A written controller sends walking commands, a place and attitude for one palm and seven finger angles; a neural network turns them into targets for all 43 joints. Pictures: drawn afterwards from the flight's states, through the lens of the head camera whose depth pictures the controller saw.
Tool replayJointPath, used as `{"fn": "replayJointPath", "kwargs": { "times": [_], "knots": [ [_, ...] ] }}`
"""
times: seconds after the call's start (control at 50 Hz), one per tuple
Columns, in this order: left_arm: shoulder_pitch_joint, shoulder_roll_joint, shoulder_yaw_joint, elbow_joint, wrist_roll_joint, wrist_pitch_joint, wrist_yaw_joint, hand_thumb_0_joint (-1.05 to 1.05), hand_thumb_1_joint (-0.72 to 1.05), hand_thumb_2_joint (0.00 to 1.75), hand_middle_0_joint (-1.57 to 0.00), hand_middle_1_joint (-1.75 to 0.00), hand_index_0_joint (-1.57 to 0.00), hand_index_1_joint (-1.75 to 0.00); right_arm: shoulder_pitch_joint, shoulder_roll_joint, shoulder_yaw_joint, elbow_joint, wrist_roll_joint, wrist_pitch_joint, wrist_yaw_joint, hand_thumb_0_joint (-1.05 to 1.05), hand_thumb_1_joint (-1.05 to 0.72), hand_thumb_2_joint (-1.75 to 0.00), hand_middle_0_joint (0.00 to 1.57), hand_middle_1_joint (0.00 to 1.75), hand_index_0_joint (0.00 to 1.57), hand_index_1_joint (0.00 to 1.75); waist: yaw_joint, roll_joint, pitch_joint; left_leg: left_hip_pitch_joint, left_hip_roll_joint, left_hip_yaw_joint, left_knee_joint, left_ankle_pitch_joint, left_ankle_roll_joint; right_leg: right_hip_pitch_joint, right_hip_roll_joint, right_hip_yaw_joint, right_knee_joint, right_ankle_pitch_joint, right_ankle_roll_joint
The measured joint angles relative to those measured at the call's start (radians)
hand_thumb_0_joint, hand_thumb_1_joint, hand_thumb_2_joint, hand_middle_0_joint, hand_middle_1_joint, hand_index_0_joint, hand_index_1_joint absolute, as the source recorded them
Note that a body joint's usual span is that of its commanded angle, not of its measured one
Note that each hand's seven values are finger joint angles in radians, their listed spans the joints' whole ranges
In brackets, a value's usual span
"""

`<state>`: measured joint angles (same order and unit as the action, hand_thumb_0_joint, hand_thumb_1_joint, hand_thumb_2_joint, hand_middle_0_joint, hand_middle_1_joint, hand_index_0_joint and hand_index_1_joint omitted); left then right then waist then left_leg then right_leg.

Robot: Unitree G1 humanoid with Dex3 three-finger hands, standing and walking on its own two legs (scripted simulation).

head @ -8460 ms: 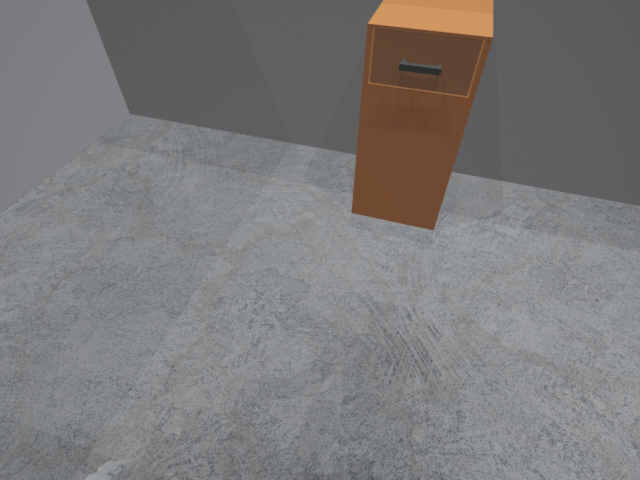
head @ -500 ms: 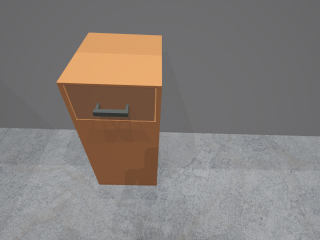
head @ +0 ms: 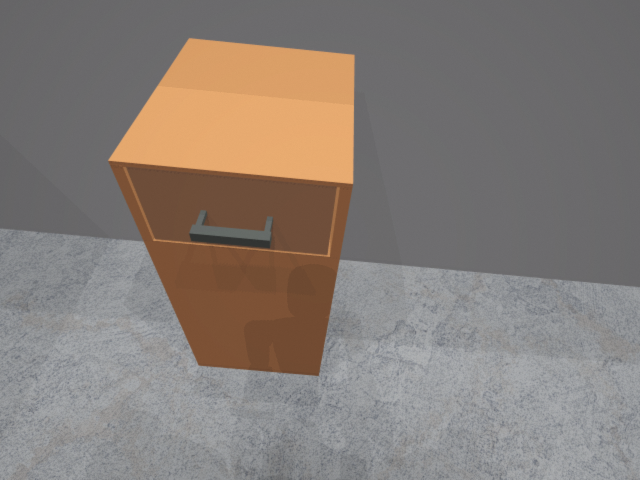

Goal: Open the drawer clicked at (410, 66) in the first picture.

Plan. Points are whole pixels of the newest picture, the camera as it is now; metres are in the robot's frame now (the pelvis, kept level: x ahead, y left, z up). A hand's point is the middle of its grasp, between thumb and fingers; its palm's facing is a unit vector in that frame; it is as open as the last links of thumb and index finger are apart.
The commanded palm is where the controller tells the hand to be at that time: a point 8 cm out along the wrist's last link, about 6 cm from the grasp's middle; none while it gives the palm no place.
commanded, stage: come to a stop and stand still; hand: left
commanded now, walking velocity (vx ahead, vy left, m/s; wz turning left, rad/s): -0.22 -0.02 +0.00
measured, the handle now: (233, 227) +0.50 +0.19 -0.03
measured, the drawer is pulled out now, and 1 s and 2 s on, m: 0.00 0.00 0.00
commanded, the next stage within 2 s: look again from close up in 1.22 s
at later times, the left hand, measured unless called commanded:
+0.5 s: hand out of the picture +0.10 +0.18 -0.16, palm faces +0.05 -0.96 -0.26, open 7.4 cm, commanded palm none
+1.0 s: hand out of the picture +0.05 +0.27 -0.15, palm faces +0.01 -0.96 -0.28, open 7.4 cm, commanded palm none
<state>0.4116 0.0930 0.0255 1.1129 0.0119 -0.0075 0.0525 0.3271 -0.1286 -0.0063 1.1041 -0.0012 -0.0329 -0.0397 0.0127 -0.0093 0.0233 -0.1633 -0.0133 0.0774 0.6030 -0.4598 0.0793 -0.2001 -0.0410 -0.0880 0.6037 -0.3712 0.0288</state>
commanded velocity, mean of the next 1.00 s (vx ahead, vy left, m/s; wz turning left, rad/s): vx -0.08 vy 0.01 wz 0.00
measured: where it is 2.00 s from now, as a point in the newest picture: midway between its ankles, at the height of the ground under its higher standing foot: outside the picture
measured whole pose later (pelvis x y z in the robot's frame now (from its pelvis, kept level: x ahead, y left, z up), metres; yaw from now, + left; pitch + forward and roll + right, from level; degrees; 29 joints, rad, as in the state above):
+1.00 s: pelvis +0.02 +0.08 +0.01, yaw -2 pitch -1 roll +0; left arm 0.32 0.18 0.01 0.95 0.02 0.03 0.03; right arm 0.26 -0.20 -0.01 0.90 -0.01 0.01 -0.01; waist 0.00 0.07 0.00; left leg -0.26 -0.07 0.11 0.50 -0.23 0.11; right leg -0.27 -0.03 0.01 0.55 -0.26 0.00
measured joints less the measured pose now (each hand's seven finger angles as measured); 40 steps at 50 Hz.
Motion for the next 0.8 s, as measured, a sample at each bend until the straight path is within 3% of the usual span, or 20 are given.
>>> {"fn": "replayJointPath", "kwargs": {
  "times": [0.1,0.2,0.3,0.32,0.36,0.42,0.46,0.52,0.62,0.66,0.68,0.74,0.8],
  "knots": [
    [-0.076,0.000,-0.009,-0.027,-0.001,0.041,0.009,0.01,0.91,0.90,-0.20,-0.30,-0.20,-0.30,-0.042,-0.006,-0.007,-0.030,-0.003,0.008,-0.026,0.02,-0.93,-0.90,0.20,0.30,0.20,0.30,-0.013,0.011,0.028,0.079,-0.015,0.012,-0.101,0.087,0.019,-0.075,0.009,0.023,0.157,-0.145,-0.012],
    [-0.146,0.056,0.015,-0.079,0.007,0.049,0.008,0.03,0.94,0.90,-0.20,-0.30,-0.20,-0.30,-0.048,-0.015,-0.019,-0.047,-0.009,0.031,-0.019,0.01,-0.93,-0.90,0.20,0.30,0.20,0.30,-0.024,0.034,0.055,0.129,-0.012,0.013,-0.163,0.141,0.022,-0.149,0.031,-0.004,0.150,-0.026,-0.030],
    [-0.184,0.103,0.034,-0.140,0.008,0.042,-0.003,0.02,0.93,0.90,-0.20,-0.30,-0.20,-0.30,-0.046,-0.032,-0.034,-0.037,-0.010,0.050,-0.016,0.01,-0.92,-0.90,0.20,0.30,0.20,0.30,-0.014,0.052,0.062,0.144,-0.006,0.006,-0.125,0.059,0.001,-0.140,0.042,-0.002,0.062,0.106,-0.053],
    [-0.185,0.110,0.035,-0.149,0.009,0.037,-0.005,0.02,0.93,0.90,-0.20,-0.30,-0.20,-0.30,-0.045,-0.035,-0.037,-0.036,-0.009,0.054,-0.015,0.01,-0.91,-0.90,0.20,0.30,0.20,0.30,-0.010,0.049,0.063,0.136,-0.008,0.006,-0.090,0.034,-0.005,-0.119,0.038,0.001,0.020,0.155,-0.057],
    [-0.190,0.116,0.036,-0.154,0.012,0.020,-0.004,0.01,0.92,0.90,-0.20,-0.30,-0.20,-0.30,-0.056,-0.043,-0.044,-0.034,-0.004,0.062,-0.011,0.01,-0.91,-0.90,0.20,0.30,0.20,0.30,-0.003,0.052,0.065,0.067,-0.003,-0.003,0.075,0.011,-0.029,-0.091,0.040,-0.002,-0.004,0.096,-0.053],
    [-0.200,0.103,0.028,-0.151,0.009,0.012,0.001,0.01,0.92,0.90,-0.20,-0.30,-0.19,-0.30,-0.100,-0.058,-0.059,-0.052,0.002,0.079,-0.011,0.01,-0.91,-0.90,0.20,0.30,0.20,0.30,-0.006,0.056,0.086,-0.080,-0.027,-0.074,0.394,-0.094,-0.057,-0.077,0.038,-0.009,-0.009,0.063,-0.058],
    [-0.205,0.091,0.022,-0.147,0.009,0.019,0.004,0.01,0.92,0.90,-0.20,-0.30,-0.20,-0.30,-0.138,-0.062,-0.063,-0.067,0.001,0.087,-0.004,0.01,-0.91,-0.90,0.20,0.30,0.20,0.30,-0.007,0.047,0.099,-0.152,-0.026,-0.090,0.488,-0.104,-0.073,-0.066,0.032,-0.004,-0.038,0.086,-0.055],
    [-0.211,0.076,0.014,-0.144,0.011,0.030,0.000,0.01,0.91,0.90,-0.20,-0.30,-0.20,-0.30,-0.184,-0.061,-0.061,-0.096,-0.001,0.088,0.010,0.01,-0.91,-0.90,0.19,0.30,0.20,0.30,-0.013,0.030,0.108,-0.209,-0.001,-0.091,0.436,-0.066,-0.094,-0.059,0.019,0.000,-0.080,0.116,-0.048],
    [-0.209,0.065,0.012,-0.150,0.014,0.031,-0.001,0.01,0.91,0.90,-0.20,-0.30,-0.20,-0.30,-0.211,-0.053,-0.048,-0.133,0.001,0.071,0.025,0.00,-0.91,-0.90,0.19,0.30,0.20,0.30,-0.002,0.001,0.103,-0.179,0.029,-0.066,0.169,0.025,-0.111,-0.074,-0.002,0.014,-0.075,0.130,-0.020],
    [-0.181,0.068,0.005,-0.161,0.008,0.032,0.007,0.01,0.92,0.89,-0.21,-0.30,-0.20,-0.30,-0.187,-0.057,-0.044,-0.170,0.003,0.057,0.028,0.01,-0.91,-0.90,0.19,0.30,0.20,0.30,-0.006,0.003,0.072,-0.128,0.029,-0.055,0.021,0.130,-0.093,-0.092,-0.009,0.023,-0.026,0.109,0.000],
    [-0.175,0.073,0.004,-0.159,0.003,0.038,0.007,0.01,0.92,0.89,-0.21,-0.30,-0.20,-0.30,-0.175,-0.055,-0.043,-0.182,-0.001,0.051,0.028,0.01,-0.91,-0.90,0.19,0.30,0.20,0.30,-0.008,-0.004,0.060,-0.121,0.018,-0.047,0.021,0.153,-0.071,-0.096,-0.022,0.030,0.004,0.092,0.004],
    [-0.151,0.086,0.003,-0.159,0.001,0.062,0.003,0.01,0.92,0.89,-0.21,-0.30,-0.20,-0.30,-0.142,-0.051,-0.030,-0.216,-0.014,0.055,0.027,0.01,-0.91,-0.90,0.19,0.30,0.20,0.30,0.004,-0.005,0.010,-0.103,-0.001,-0.010,0.046,0.126,-0.020,-0.109,-0.020,0.074,0.095,-0.046,-0.027],
    [-0.138,0.098,0.001,-0.166,0.006,0.071,-0.009,0.01,0.91,0.90,-0.20,-0.30,-0.20,-0.30,-0.124,-0.048,-0.015,-0.239,-0.021,0.056,0.026,0.01,-0.91,-0.90,0.19,0.30,0.20,0.30,-0.001,0.015,-0.020,-0.093,-0.016,0.011,0.021,0.137,-0.001,-0.127,-0.001,0.090,0.176,-0.068,-0.045]
  ]
}}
